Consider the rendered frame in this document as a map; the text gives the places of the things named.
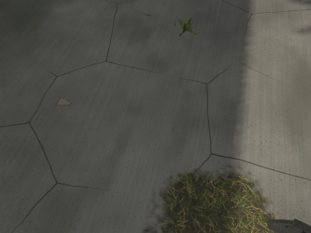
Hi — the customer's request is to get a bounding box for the right robot hand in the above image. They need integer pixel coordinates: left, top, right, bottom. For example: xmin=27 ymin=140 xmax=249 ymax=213
xmin=267 ymin=218 xmax=311 ymax=233

